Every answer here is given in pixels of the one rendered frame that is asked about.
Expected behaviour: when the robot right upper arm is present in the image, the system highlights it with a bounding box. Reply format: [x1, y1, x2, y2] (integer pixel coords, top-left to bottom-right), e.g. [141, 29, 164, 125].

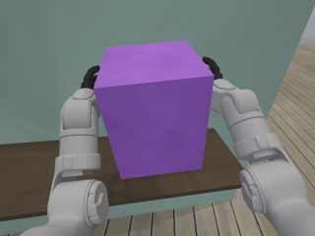
[239, 158, 315, 236]

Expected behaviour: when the robot left hand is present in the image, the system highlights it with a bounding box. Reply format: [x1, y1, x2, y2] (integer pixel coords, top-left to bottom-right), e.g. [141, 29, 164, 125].
[81, 65, 100, 89]

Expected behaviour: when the table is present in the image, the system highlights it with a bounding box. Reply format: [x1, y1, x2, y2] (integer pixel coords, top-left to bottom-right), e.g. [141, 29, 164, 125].
[0, 128, 244, 222]

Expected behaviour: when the robot left upper arm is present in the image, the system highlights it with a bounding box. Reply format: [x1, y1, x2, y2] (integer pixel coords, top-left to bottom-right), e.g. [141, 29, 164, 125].
[19, 179, 109, 236]

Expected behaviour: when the carton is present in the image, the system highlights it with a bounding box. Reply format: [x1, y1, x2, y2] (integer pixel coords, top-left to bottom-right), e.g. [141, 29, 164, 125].
[94, 39, 215, 179]

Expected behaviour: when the robot right hand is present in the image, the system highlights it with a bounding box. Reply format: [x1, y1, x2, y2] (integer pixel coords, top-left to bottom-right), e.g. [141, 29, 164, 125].
[202, 56, 222, 80]

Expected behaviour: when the right robot forearm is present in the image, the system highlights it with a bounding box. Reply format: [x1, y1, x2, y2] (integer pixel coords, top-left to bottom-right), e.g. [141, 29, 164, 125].
[210, 79, 308, 199]

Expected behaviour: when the left robot forearm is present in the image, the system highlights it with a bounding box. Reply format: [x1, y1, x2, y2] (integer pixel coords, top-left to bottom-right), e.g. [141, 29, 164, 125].
[47, 88, 101, 220]

